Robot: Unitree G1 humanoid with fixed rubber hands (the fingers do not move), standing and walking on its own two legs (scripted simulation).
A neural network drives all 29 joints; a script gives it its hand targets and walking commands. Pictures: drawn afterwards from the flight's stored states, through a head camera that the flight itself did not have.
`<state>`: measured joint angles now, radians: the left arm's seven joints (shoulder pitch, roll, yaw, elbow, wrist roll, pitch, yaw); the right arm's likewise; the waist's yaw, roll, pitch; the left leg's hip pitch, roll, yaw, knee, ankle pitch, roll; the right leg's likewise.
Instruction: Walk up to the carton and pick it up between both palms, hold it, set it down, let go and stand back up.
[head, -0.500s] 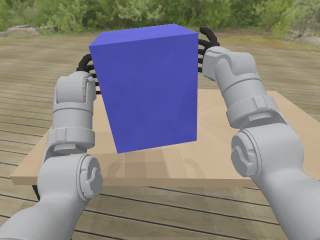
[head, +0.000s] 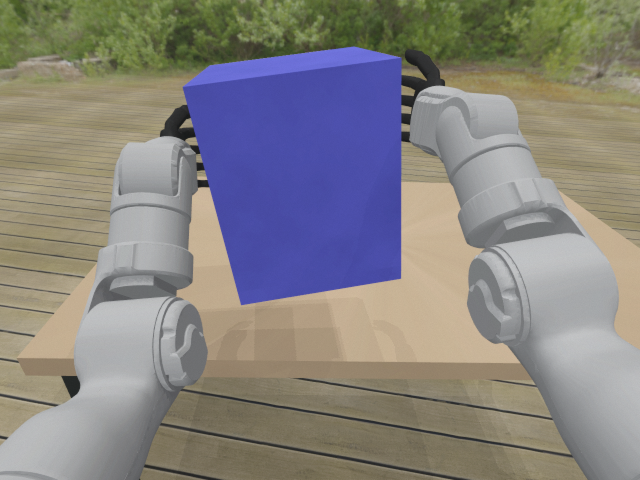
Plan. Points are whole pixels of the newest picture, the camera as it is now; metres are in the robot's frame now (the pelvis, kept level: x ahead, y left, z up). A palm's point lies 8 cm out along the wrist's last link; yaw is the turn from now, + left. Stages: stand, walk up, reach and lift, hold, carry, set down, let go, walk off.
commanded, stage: hold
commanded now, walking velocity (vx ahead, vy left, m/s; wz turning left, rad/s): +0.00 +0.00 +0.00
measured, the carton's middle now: (301, 167) +0.40 +0.04 +0.30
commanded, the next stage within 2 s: none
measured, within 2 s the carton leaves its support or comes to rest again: neither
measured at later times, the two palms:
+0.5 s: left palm (171, 158) +0.34 +0.18 +0.32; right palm (427, 108) +0.35 -0.10 +0.38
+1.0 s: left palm (176, 159) +0.35 +0.18 +0.32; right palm (427, 110) +0.36 -0.10 +0.38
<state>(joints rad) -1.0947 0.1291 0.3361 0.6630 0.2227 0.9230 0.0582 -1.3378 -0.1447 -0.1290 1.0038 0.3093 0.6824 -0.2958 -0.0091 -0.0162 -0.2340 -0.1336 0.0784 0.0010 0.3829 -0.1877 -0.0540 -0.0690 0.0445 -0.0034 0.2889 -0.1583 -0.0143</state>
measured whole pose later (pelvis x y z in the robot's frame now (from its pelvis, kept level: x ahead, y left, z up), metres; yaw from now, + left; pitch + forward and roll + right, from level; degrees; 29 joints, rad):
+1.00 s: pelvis +0.00 +0.00 +0.00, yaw +0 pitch -3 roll -1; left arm -1.09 0.13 0.33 0.63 0.23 0.96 0.04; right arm -1.34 -0.15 -0.12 0.99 0.33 0.70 -0.31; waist -0.01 -0.01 -0.23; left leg -0.13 0.08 0.00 0.38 -0.19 -0.05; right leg -0.07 0.04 0.00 0.29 -0.16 -0.02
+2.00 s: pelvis +0.00 +0.00 +0.00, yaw +0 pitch -4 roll -1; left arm -1.09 0.13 0.33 0.62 0.24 0.96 0.04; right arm -1.34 -0.15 -0.12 0.98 0.33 0.70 -0.31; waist -0.01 -0.01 -0.23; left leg -0.13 0.08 0.00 0.38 -0.19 -0.05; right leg -0.07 0.04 0.00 0.29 -0.16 -0.02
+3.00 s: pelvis +0.00 +0.00 +0.00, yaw +0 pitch -3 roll -1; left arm -1.10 0.13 0.33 0.63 0.24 0.96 0.03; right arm -1.34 -0.15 -0.13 0.99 0.33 0.69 -0.31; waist -0.01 -0.01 -0.23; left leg -0.13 0.08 0.00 0.38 -0.19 -0.05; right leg -0.07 0.04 0.00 0.29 -0.16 -0.02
